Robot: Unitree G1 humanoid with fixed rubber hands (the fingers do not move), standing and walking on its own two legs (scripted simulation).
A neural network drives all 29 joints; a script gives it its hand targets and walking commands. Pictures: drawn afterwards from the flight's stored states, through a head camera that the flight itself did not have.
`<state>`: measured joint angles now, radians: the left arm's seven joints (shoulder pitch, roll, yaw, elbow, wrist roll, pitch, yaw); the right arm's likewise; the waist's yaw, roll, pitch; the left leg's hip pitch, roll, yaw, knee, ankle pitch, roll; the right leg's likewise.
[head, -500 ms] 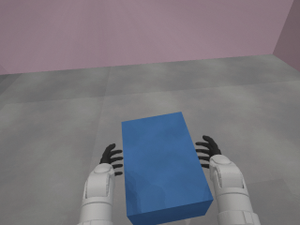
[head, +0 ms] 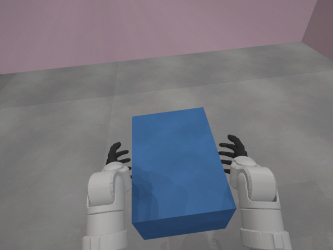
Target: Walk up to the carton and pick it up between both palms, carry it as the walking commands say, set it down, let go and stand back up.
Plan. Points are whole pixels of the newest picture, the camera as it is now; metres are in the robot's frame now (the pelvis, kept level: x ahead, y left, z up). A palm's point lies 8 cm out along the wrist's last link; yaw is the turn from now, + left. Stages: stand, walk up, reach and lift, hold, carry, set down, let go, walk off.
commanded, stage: carry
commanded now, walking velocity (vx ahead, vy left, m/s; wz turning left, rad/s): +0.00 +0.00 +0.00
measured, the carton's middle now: (175, 168) +0.34 +0.01 +0.01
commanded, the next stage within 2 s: none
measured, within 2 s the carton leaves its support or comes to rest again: neither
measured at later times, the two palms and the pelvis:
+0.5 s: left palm (130, 178) +0.26 +0.11 +0.09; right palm (261, 171) +0.27 -0.17 +0.10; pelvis -0.02 -0.03 +0.00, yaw +0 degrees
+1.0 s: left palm (132, 178) +0.27 +0.11 +0.08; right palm (258, 169) +0.28 -0.18 +0.08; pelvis +0.00 -0.04 +0.00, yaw +0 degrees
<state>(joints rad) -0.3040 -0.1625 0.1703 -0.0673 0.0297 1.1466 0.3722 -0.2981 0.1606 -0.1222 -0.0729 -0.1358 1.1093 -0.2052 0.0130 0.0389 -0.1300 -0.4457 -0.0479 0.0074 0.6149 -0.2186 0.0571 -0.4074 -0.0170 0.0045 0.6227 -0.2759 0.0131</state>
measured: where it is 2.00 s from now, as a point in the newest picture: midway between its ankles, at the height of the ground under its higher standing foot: outside the picture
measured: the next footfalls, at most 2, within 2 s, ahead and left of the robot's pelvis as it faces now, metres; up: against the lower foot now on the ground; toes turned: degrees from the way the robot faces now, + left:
none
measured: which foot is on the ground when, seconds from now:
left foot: down 0.00-1.00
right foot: down 0.00-1.00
